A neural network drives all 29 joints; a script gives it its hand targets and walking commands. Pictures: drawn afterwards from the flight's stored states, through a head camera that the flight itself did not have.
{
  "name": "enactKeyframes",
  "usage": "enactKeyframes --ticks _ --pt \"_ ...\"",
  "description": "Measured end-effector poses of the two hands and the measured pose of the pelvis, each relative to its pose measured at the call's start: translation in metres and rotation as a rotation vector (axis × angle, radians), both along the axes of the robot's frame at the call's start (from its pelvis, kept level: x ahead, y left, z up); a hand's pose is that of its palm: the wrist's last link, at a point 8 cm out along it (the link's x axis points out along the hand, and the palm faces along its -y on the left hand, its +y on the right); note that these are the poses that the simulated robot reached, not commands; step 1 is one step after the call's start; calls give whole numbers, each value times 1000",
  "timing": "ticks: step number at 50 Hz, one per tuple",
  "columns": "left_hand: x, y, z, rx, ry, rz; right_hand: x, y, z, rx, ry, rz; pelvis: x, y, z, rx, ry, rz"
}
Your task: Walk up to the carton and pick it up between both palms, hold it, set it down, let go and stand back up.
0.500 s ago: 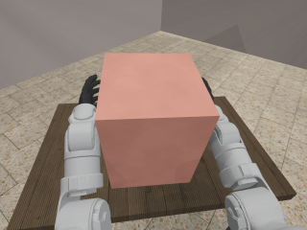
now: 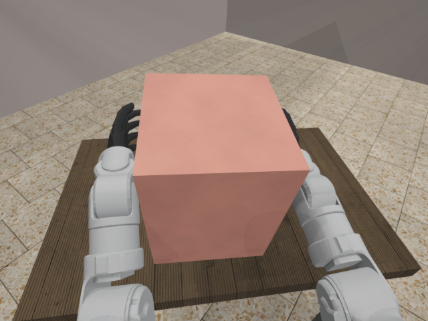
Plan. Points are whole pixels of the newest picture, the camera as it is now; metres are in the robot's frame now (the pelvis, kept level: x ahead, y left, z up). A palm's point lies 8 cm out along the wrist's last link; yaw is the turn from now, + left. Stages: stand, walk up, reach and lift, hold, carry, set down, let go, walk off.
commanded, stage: hold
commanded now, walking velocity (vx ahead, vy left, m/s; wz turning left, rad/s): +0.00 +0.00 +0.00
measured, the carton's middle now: (209, 172) +0.33 +0.01 +0.16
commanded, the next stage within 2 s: none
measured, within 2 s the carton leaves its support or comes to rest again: neither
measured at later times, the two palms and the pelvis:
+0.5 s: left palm (122, 147) +0.35 +0.15 +0.20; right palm (289, 150) +0.35 -0.14 +0.18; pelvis -0.01 +0.00 +0.00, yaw +0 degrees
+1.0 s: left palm (122, 148) +0.36 +0.15 +0.19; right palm (288, 150) +0.36 -0.14 +0.18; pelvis +0.00 +0.00 +0.00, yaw +0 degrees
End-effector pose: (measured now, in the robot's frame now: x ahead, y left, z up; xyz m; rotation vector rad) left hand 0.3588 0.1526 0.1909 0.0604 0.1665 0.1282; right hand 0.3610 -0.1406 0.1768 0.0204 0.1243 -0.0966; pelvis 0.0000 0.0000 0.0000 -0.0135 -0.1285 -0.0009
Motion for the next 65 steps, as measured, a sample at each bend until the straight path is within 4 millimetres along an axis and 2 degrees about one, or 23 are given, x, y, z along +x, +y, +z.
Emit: enactKeyframes --ticks 19,42,65 --pt "-6 -4 4 5 -4 -6 -7 -3 0 12 -4 -3 -4 -2 0 2 -12 -2" --pt "0 0 2 0 -1 -10 -2 0 2 -6 -1 -4 -3 -2 0 1 -3 2" --pt "-5 -2 4 -4 -8 -2 -5 -2 1 -1 -7 1 -4 -3 0 2 -11 -1"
